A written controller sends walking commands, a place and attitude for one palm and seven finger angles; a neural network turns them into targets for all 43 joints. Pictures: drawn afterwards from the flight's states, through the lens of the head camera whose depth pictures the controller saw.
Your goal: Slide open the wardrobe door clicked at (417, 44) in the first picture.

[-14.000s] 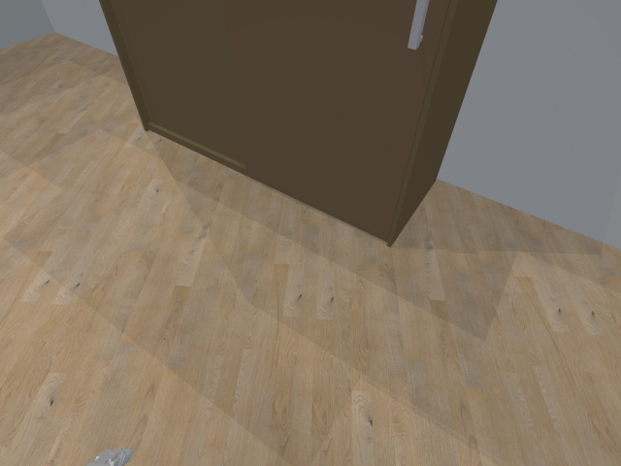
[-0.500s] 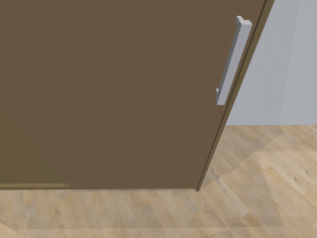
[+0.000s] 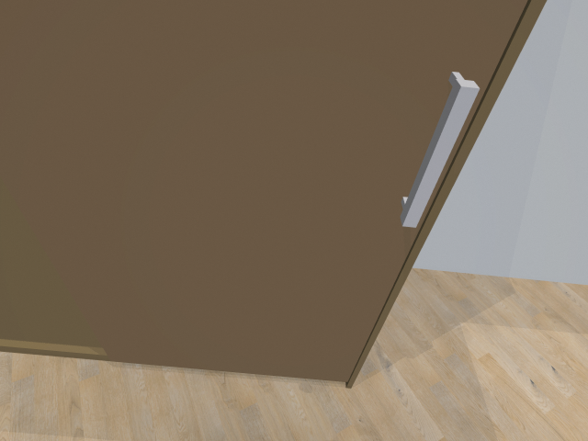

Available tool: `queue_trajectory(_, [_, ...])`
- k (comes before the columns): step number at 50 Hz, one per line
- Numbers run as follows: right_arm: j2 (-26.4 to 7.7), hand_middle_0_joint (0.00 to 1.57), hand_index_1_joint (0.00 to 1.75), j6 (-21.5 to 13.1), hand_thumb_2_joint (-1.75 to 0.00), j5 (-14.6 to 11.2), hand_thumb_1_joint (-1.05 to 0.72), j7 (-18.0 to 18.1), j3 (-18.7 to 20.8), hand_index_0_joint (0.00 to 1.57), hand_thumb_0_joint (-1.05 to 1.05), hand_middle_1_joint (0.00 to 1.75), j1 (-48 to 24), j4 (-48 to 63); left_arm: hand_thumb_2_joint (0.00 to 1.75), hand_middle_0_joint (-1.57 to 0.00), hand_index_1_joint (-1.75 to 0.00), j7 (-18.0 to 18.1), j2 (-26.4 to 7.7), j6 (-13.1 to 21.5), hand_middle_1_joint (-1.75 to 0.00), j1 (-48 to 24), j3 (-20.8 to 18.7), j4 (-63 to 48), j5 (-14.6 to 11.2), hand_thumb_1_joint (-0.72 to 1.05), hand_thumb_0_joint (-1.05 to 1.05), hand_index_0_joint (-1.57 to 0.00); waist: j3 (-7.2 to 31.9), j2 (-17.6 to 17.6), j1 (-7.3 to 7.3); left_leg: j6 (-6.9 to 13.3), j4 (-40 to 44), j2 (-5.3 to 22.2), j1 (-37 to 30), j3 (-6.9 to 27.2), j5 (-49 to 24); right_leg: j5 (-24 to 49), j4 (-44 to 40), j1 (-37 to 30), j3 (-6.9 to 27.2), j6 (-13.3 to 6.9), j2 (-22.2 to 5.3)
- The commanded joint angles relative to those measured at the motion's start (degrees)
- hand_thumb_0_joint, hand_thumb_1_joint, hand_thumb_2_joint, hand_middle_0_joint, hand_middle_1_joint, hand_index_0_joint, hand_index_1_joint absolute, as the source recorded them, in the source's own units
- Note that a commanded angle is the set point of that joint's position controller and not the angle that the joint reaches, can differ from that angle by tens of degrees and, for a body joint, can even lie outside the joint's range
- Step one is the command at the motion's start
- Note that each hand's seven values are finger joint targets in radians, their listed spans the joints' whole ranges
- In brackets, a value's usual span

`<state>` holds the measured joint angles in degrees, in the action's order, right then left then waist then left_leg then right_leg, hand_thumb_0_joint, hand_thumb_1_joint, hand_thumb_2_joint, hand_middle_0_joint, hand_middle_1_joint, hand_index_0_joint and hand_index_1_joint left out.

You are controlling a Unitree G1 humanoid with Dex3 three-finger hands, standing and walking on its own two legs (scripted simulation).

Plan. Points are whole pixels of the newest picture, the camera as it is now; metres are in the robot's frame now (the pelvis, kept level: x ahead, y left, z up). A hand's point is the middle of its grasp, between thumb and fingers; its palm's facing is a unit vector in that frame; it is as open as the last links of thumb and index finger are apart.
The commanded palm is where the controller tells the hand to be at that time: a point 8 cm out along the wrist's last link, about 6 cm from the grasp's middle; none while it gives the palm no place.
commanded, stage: come to a stop and stand still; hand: right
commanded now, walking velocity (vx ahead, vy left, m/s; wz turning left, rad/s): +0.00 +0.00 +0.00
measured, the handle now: (429, 156) +0.49 -0.15 +0.19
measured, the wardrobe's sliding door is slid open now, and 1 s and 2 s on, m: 0.00 0.00 0.00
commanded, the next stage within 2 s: look again from close up in 0.54 s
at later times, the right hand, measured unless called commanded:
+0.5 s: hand out of the picture +0.03 -0.16 -0.16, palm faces +0.04 +0.97 -0.22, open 7.3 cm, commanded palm none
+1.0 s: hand out of the picture +0.00 -0.14 -0.16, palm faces +0.04 +0.98 -0.20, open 7.3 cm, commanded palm none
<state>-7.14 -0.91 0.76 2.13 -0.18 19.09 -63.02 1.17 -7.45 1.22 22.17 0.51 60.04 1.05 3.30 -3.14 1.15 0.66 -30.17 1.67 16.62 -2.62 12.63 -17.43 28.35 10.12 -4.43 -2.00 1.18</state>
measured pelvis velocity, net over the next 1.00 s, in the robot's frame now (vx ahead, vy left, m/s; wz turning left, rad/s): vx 0.01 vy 0.03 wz -0.01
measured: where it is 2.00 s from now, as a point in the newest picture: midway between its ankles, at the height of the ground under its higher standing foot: outside the picture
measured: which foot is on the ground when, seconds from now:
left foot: down 0.00-1.00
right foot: down 0.00-1.00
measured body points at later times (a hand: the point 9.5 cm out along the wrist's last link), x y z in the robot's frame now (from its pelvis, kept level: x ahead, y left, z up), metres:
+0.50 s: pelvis +0.02 +0.01 +0.01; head +0.02 +0.03 +0.46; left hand +0.01 +0.23 -0.16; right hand +0.02 -0.21 -0.14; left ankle +0.04 +0.11 -0.74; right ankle -0.02 -0.09 -0.74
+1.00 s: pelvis +0.01 +0.03 +0.01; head +0.02 +0.05 +0.46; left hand +0.00 +0.24 -0.16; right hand +0.00 -0.19 -0.15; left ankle +0.04 +0.11 -0.74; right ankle -0.02 -0.09 -0.74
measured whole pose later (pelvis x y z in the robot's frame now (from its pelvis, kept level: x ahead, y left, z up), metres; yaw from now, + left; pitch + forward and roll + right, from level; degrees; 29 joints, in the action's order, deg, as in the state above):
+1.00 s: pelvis +0.01 +0.03 +0.01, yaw -1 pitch -2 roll -1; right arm -7.6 -1.1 0.3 1.8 -0.4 16.9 -63.9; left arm 1.6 -7.7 0.8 17.4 1.0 64.9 0.8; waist -2.7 -1.1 0.1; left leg 3.2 -24.6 -0.8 11.5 -4.4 11.3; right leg -15.1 22.3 5.1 -2.8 0.8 -1.2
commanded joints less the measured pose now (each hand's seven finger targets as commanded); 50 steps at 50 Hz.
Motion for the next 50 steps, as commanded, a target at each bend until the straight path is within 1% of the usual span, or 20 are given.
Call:
queue_trajectory(1, [-4.77, 0.2, 0.3, -1.37, -0.9, -0.01, -0.9, 0.09, 0.78, 0.2, 0.0, 0.3, 1.97, 2.36, 0.9, -0.2, -0.3, 0.48, -5.39, 1.65, -0.3, 3.04, -0.58, -1.92, -0.07, 0.9, 0.0, -0.2, -11.22, 3.31, -1.24, 2.42, 5.42, 3.32, -3.29, 5.66, -1.95, 2.1, -11.94, 10.12, 9.24, -0.65, -6.89])
queue_trajectory(2, [-5.06, 0.2, 0.3, -1.41, -0.9, -0.1, -0.9, 0.08, 0.75, 0.2, 0.0, 0.3, 1.76, 2.45, 0.9, -0.2, -0.3, 0.54, -5.74, 1.78, -0.3, 2.97, -0.49, -1.77, -0.11, 0.9, 0.0, -0.2, -10.26, 3.06, -1.12, 2.4, 5.39, 3.53, -4.12, 5.66, -3.81, 4.72, -11.52, 8.88, 8.85, -0.6, -6.76])
queue_trajectory(4, [-5.64, 0.2, 0.3, -1.41, -0.9, -0.21, -0.9, 0.1, 0.82, 0.2, 0.0, 0.3, 1.34, 2.66, 0.9, -0.2, -0.3, 0.61, -6.02, 1.77, -0.3, 2.73, -0.39, -1.12, -0.13, 0.9, 0.0, -0.2, -9.45, 5.16, -0.99, 2.37, 5.74, 4.0, -4.74, 5.87, -5.78, 7.44, -10.58, 6.71, 8.08, -0.49, -6.54])
queue_trajectory(8, [-6.44, 0.2, 0.3, -1.35, -0.9, -0.29, -0.9, 0.17, 1.12, 0.2, 0.0, 0.3, 0.07, 3.3, 0.9, -0.2, -0.3, 0.73, -6.62, 1.87, -0.3, 1.98, -0.4, -0.64, -0.06, 0.9, 0.0, -0.2, -7.12, 4.51, -0.93, 2.35, 4.96, 4.31, -6.54, 5.39, -9.57, 12.72, -10.09, 3.68, 7.48, -0.21, -6.66])
queue_trajectory(11, [-6.88, 0.2, 0.3, -1.19, -0.9, -0.24, -0.9, 0.15, 1.24, 0.2, 0.0, 0.3, -0.53, 3.46, 0.9, -0.2, -0.3, 0.79, -6.72, 1.78, -0.3, 0.97, -0.44, -0.38, -0.08, 0.9, 0.0, -0.2, -6.44, 2.74, -1.07, 2.3, 4.97, 4.55, -7.19, 5.17, -10.16, 13.6, -10.05, 2.67, 7.06, -0.05, -6.77])
queue_trajectory(12, [-7.2, 0.2, 0.3, -1.18, -0.9, -0.27, -0.9, 0.12, 1.26, 0.2, 0.0, 0.3, -0.66, 3.43, 0.9, -0.2, -0.3, 0.79, -6.87, 1.66, -0.3, 0.75, -0.38, -0.27, -0.08, 0.9, 0.0, -0.2, -6.32, 3.52, -1.01, 2.3, 5.16, 4.6, -7.54, 5.28, -10.25, 13.0, -9.98, 2.61, 7.01, 0.06, -6.75])
queue_trajectory(14, [-7.35, 0.2, 0.3, -1.09, -0.9, -0.27, -0.9, 0.05, 1.17, 0.2, 0.0, 0.3, -0.95, 3.1, 0.9, -0.2, -0.3, 0.75, -6.84, 1.48, -0.3, 0.14, -0.34, 0.14, -0.12, 0.9, 0.0, -0.2, -7.27, 3.52, -1.07, 2.35, 6.04, 4.85, -7.31, 5.58, -9.12, 10.76, -10.53, 2.9, 6.97, 0.1, -6.63])
queue_trajectory(16, [-7.57, 0.2, 0.3, -1.16, -0.9, -0.23, -0.9, 0.03, 1.18, 0.2, 0.0, 0.3, -0.98, 3.12, 0.9, -0.2, -0.3, 0.74, -6.84, 1.39, -0.3, -0.01, -0.36, 0.33, -0.12, 0.9, 0.0, -0.2, -6.85, 3.74, -1.01, 2.44, 6.26, 4.99, -7.78, 5.64, -10.17, 11.19, -10.13, 2.43, 6.8, 0.18, -6.55])
queue_trajectory(19, [-7.66, 0.2, 0.3, -1.19, -0.9, -0.31, -0.9, -0.02, 1.08, 0.2, 0.0, 0.3, -0.87, 2.51, 0.9, -0.2, -0.3, 0.75, -6.92, 1.28, -0.3, -0.48, -0.37, 1.03, -0.14, 0.9, 0.0, -0.2, -6.32, 2.66, -0.96, 2.57, 6.86, 5.16, -7.95, 6.03, -10.47, 10.89, -10.29, 1.33, 6.52, 0.34, -6.6])
queue_trajectory(26, [-7.54, 0.2, 0.3, -1.28, -0.9, -0.26, -0.9, 0.02, 0.85, 0.2, 0.0, 0.3, -0.55, 1.56, 0.9, -0.2, -0.3, 0.84, -6.78, 1.04, -0.3, -0.97, -0.32, 2.02, -0.27, 0.9, 0.0, -0.2, -6.69, 2.93, -0.97, 2.56, 7.83, 5.35, -8.33, 6.03, -11.94, 10.98, -10.08, 0.37, 6.13, 0.54, -6.8])
queue_trajectory(30, [-7.34, 0.2, 0.3, -1.2, -0.9, -0.19, -0.9, 0.02, 0.73, 0.2, 0.0, 0.3, -0.27, 1.11, 0.9, -0.2, -0.3, 0.82, -6.1, 0.8, -0.3, -1.19, -0.25, 2.48, -0.31, 0.9, 0.0, -0.2, -7.57, 4.0, -0.95, 2.56, 8.99, 5.31, -7.82, 6.24, -9.95, 8.92, -10.38, 0.41, 5.92, 0.65, -6.77])
queue_trajectory(31, [-7.21, 0.2, 0.3, -1.22, -0.9, -0.22, -0.9, 0.04, 0.72, 0.2, 0.0, 0.3, -0.39, 1.0, 0.9, -0.2, -0.3, 0.83, -6.27, 0.75, -0.3, -1.24, -0.31, 2.58, -0.29, 0.9, 0.0, -0.2, -8.17, 3.38, -0.88, 2.58, 9.13, 5.28, -7.35, 6.46, -9.57, 8.78, -10.38, 0.66, 5.88, 0.73, -6.68])
queue_trajectory(34, [-7.18, 0.2, 0.3, -1.24, -0.9, -0.27, -0.9, 0.02, 0.71, 0.2, 0.0, 0.3, 0.02, 0.8, 0.9, -0.2, -0.3, 0.83, -6.06, 0.72, -0.3, -1.2, -0.23, 2.86, -0.29, 0.9, 0.0, -0.2, -7.59, 3.03, -0.89, 2.66, 9.6, 5.19, -7.45, 6.87, -8.56, 8.33, -10.52, 0.24, 5.74, 0.8, -6.75])
queue_trajectory(36, [-7.09, 0.2, 0.3, -1.27, -0.9, -0.2, -0.9, 0.08, 0.74, 0.2, 0.0, 0.3, 0.07, 0.78, 0.9, -0.2, -0.3, 0.84, -5.89, 0.73, -0.3, -0.93, -0.19, 3.08, -0.36, 0.9, 0.0, -0.2, -7.49, 3.78, -0.93, 2.59, 9.71, 5.2, -8.07, 6.71, -8.8, 8.22, -10.46, 0.58, 5.73, 0.82, -6.76])
queue_trajectory(40, [-6.81, 0.2, 0.3, -1.23, -0.9, -0.17, -0.9, 0.04, 0.76, 0.2, 0.0, 0.3, 0.56, 0.64, 0.9, -0.2, -0.3, 0.83, -5.12, 0.59, -0.3, -0.83, -0.18, 3.38, -0.32, 0.9, 0.0, -0.2, -8.5, 4.38, -1.05, 2.64, 10.85, 5.18, -7.17, 6.95, -6.18, 6.87, -10.56, 0.67, 5.43, 0.89, -6.61])
queue_trajectory(41, [-6.73, 0.2, 0.3, -1.25, -0.9, -0.2, -0.9, 0.06, 0.82, 0.2, 0.0, 0.3, 0.54, 0.73, 0.9, -0.2, -0.3, 0.83, -5.31, 0.59, -0.3, -0.82, -0.23, 3.36, -0.27, 0.9, 0.0, -0.2, -8.48, 3.64, -1.05, 2.65, 10.97, 5.23, -7.12, 7.21, -5.85, 6.8, -10.32, 0.89, 5.41, 0.97, -6.43])
queue_trajectory(42, [-7.03, 0.2, 0.3, -1.28, -0.9, -0.22, -0.9, 0.07, 0.88, 0.2, 0.0, 0.3, 0.37, 0.7, 0.9, -0.2, -0.3, 0.81, -5.19, 0.56, -0.3, -0.54, -0.17, 3.43, -0.29, 0.9, 0.0, -0.2, -8.25, 4.43, -0.93, 2.7, 11.08, 5.26, -7.33, 7.27, -5.21, 6.39, -10.41, 1.09, 5.31, 1.04, -6.47])
queue_trajectory(44, [-6.99, 0.2, 0.3, -1.27, -0.9, -0.26, -0.9, 0.07, 0.87, 0.2, 0.0, 0.3, 0.53, 0.75, 0.9, -0.2, -0.3, 0.78, -4.93, 0.53, -0.3, -0.51, -0.24, 3.6, -0.3, 0.9, 0.0, -0.2, -8.26, 3.88, -1.03, 2.74, 11.46, 5.35, -7.24, 7.47, -4.52, 6.07, -10.29, 1.07, 5.14, 1.07, -6.34])
queue_trajectory(46, [-6.74, 0.2, 0.3, -1.38, -0.9, -0.21, -0.9, 0.1, 0.91, 0.2, 0.0, 0.3, 0.86, 0.89, 0.9, -0.2, -0.3, 0.81, -4.86, 0.55, -0.3, -0.23, -0.27, 3.61, -0.27, 0.9, 0.0, -0.2, -8.08, 4.1, -1.06, 2.74, 11.41, 5.37, -7.52, 7.35, -5.75, 6.79, -9.98, 0.92, 5.21, 1.05, -6.33])
queue_trajectory(50, [-6.74, 0.2, 0.3, -1.31, -0.9, -0.2, -0.9, 0.08, 1.0, 0.2, 0.0, 0.3, 0.98, 0.9, 0.9, -0.2, -0.3, 0.76, -4.05, 0.38, -0.3, 0.51, -0.24, 3.94, -0.23, 0.9, 0.0, -0.2, -8.69, 4.79, -1.08, 2.84, 12.34, 5.28, -7.09, 7.55, -2.65, 5.48, -10.2, 1.24, 5.04, 1.12, -6.24])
